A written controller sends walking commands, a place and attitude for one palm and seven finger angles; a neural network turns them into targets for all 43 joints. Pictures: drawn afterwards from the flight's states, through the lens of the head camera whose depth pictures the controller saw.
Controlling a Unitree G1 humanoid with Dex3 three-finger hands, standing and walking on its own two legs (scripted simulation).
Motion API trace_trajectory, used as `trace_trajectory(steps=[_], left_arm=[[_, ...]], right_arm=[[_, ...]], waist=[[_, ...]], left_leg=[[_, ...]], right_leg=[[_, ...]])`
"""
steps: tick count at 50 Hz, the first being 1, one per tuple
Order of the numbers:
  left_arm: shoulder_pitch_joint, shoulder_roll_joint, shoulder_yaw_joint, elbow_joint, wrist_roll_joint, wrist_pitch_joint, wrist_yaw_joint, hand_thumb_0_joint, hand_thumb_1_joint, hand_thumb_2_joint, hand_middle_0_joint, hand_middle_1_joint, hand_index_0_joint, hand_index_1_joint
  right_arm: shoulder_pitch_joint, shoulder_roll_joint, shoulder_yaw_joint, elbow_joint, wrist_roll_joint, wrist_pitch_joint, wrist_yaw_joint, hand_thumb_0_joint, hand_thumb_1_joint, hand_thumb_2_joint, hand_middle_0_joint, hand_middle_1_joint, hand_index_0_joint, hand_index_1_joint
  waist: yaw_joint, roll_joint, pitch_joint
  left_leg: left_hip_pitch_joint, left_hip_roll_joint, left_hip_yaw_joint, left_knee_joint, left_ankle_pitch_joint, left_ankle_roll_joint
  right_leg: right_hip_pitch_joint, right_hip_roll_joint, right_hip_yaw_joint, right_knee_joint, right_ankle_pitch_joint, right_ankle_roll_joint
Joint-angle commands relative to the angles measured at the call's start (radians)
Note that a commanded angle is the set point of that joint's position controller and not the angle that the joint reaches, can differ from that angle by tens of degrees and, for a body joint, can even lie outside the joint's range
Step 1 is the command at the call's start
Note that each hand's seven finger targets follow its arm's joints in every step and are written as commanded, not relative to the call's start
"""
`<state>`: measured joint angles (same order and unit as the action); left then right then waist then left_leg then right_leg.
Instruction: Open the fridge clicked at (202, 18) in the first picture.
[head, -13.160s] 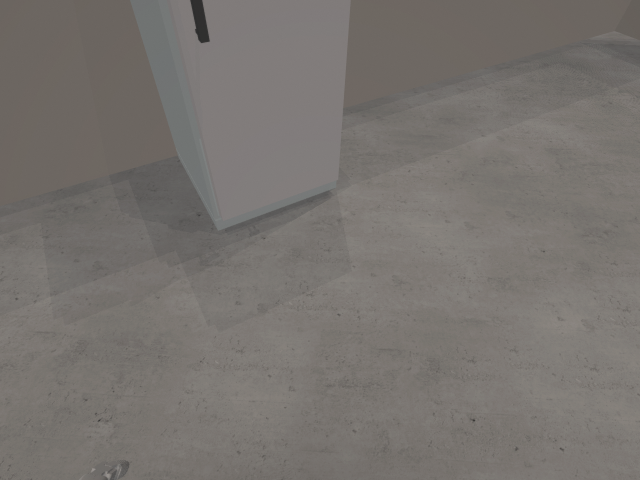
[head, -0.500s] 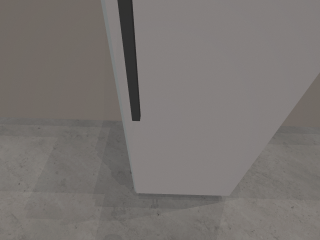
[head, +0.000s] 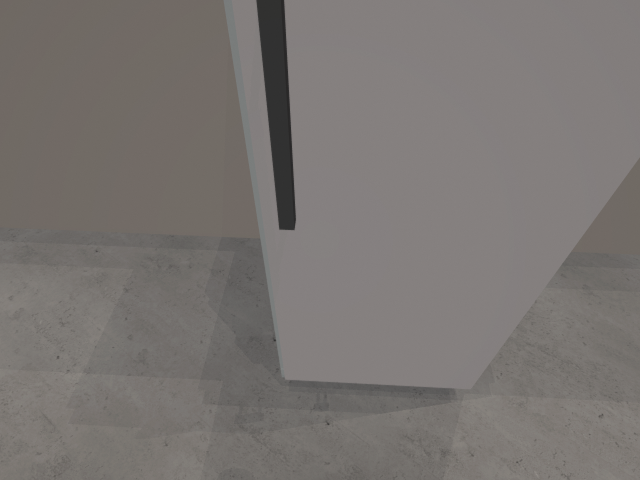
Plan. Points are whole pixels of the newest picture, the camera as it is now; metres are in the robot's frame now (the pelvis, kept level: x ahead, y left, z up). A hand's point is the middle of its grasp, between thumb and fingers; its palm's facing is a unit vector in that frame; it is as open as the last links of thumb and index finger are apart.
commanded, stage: come to a stop and stand still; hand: left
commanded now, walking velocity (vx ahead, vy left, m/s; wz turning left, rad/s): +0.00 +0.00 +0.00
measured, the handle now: (281, 100) +0.50 +0.08 +0.24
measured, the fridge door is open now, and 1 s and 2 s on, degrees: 0 0 0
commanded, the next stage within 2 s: look again from close up in 0.26 s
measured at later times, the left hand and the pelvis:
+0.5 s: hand out of the picture -0.03 +0.17 -0.18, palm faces +0.02 -0.99 -0.16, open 7.4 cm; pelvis -0.01 +0.00 +0.00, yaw +0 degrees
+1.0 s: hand out of the picture -0.05 +0.16 -0.18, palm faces +0.03 -0.99 -0.14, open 7.4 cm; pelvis -0.01 +0.00 +0.00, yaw +0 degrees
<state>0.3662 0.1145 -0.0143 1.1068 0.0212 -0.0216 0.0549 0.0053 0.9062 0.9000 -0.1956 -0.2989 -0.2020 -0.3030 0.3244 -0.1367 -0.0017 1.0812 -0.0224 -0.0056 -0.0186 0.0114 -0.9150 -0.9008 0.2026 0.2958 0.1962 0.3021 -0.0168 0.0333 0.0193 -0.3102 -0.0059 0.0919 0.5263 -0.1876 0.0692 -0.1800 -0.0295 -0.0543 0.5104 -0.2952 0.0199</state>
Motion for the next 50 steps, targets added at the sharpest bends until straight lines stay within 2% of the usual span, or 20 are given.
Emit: trace_trajectory(steps=[1,3,6,11,15,17,21,28,36,46,50], left_arm=[[0.061,0.094,0.017,-0.066,0.002,-0.002,0.000,0.000,0.900,0.900,-0.200,-0.300,-0.200,-0.300],[0.077,0.099,0.022,-0.076,0.006,0.000,-0.001,0.000,0.900,0.900,-0.200,-0.300,-0.200,-0.300],[0.089,0.103,0.020,-0.087,0.005,0.001,-0.003,0.000,0.900,0.900,-0.200,-0.300,-0.200,-0.300],[0.097,0.114,0.021,-0.103,0.005,0.002,-0.007,0.000,0.900,0.900,-0.200,-0.300,-0.200,-0.300],[0.098,0.121,0.021,-0.107,0.004,0.000,-0.010,0.000,0.900,0.900,-0.200,-0.300,-0.200,-0.300],[0.103,0.123,0.022,-0.108,0.005,-0.001,-0.010,0.000,0.900,0.900,-0.200,-0.300,-0.200,-0.300],[0.107,0.119,0.020,-0.102,0.005,0.004,-0.012,0.000,0.900,0.900,-0.200,-0.300,-0.200,-0.300],[0.116,0.121,0.017,-0.084,0.004,-0.002,-0.013,0.000,0.900,0.900,-0.200,-0.300,-0.200,-0.300],[0.137,0.103,0.017,-0.063,0.004,0.002,-0.012,0.000,0.900,0.900,-0.200,-0.300,-0.200,-0.300],[0.143,0.089,0.017,-0.053,0.002,-0.002,-0.010,0.000,0.900,0.900,-0.200,-0.300,-0.200,-0.300],[0.147,0.085,0.018,-0.049,0.003,0.000,-0.009,0.000,0.900,0.900,-0.200,-0.300,-0.200,-0.300]], right_arm=[[0.029,-0.107,-0.027,-0.078,0.006,-0.006,0.001,0.000,-0.900,-0.900,0.200,0.300,0.200,0.300],[0.025,-0.109,-0.028,-0.084,0.004,-0.005,0.003,0.000,-0.900,-0.900,0.200,0.300,0.200,0.300],[0.016,-0.122,-0.029,-0.094,0.005,-0.006,0.004,0.000,-0.900,-0.900,0.200,0.300,0.200,0.300],[0.003,-0.137,-0.029,-0.102,0.006,-0.013,0.006,0.000,-0.900,-0.900,0.200,0.300,0.200,0.300],[-0.003,-0.142,-0.028,-0.100,0.008,-0.017,0.006,0.000,-0.900,-0.900,0.200,0.300,0.200,0.300],[-0.003,-0.141,-0.028,-0.097,0.009,-0.018,0.005,0.000,-0.900,-0.900,0.200,0.300,0.200,0.300],[-0.007,-0.144,-0.029,-0.089,0.010,-0.013,0.006,0.000,-0.900,-0.900,0.200,0.300,0.200,0.300],[0.004,-0.132,-0.026,-0.063,0.013,-0.014,0.006,0.000,-0.900,-0.900,0.200,0.300,0.200,0.300],[0.015,-0.120,-0.026,-0.036,0.013,-0.009,0.004,0.000,-0.900,-0.900,0.200,0.300,0.200,0.300],[0.034,-0.100,-0.026,-0.018,0.013,-0.010,0.003,0.000,-0.900,-0.900,0.200,0.300,0.200,0.300],[0.036,-0.096,-0.026,-0.011,0.014,-0.011,0.002,0.000,-0.900,-0.900,0.200,0.300,0.200,0.300]], waist=[[0.002,-0.060,0.110],[0.009,-0.039,0.114],[0.015,-0.062,0.110],[0.020,-0.029,0.074],[0.020,-0.012,0.055],[0.024,-0.024,0.046],[0.021,-0.023,0.068],[0.020,-0.048,0.055],[0.023,-0.020,0.077],[0.019,-0.047,0.065],[0.021,-0.024,0.073]], left_leg=[[-0.044,0.107,-0.181,-0.168,-0.235,-0.025],[-0.058,0.109,-0.192,-0.190,-0.250,-0.021],[-0.055,0.112,-0.194,-0.205,-0.263,-0.020],[-0.033,0.120,-0.196,-0.226,-0.256,-0.019],[-0.015,0.122,-0.192,-0.230,-0.227,-0.020],[-0.006,0.124,-0.191,-0.231,-0.209,-0.018],[-0.016,0.127,-0.194,-0.249,-0.255,-0.023],[0.005,0.117,-0.174,-0.227,-0.192,-0.028],[-0.017,0.124,-0.185,-0.258,-0.246,-0.030],[0.006,0.117,-0.175,-0.241,-0.197,-0.032],[-0.002,0.122,-0.182,-0.256,-0.215,-0.032]], right_leg=[[-0.155,-0.052,0.095,-0.100,-0.135,-0.070],[-0.150,-0.048,0.092,-0.092,-0.120,-0.070],[-0.150,-0.048,0.094,-0.096,-0.111,-0.068],[-0.120,-0.045,0.087,-0.097,-0.056,-0.062],[-0.099,-0.050,0.088,-0.106,-0.014,-0.060],[-0.086,-0.053,0.081,-0.114,0.004,-0.059],[-0.104,-0.051,0.083,-0.126,-0.028,-0.054],[-0.095,-0.065,0.097,-0.155,-0.014,-0.056],[-0.096,-0.059,0.086,-0.155,-0.037,-0.052],[-0.102,-0.065,0.096,-0.168,-0.031,-0.054],[-0.094,-0.061,0.086,-0.161,-0.017,-0.052]])
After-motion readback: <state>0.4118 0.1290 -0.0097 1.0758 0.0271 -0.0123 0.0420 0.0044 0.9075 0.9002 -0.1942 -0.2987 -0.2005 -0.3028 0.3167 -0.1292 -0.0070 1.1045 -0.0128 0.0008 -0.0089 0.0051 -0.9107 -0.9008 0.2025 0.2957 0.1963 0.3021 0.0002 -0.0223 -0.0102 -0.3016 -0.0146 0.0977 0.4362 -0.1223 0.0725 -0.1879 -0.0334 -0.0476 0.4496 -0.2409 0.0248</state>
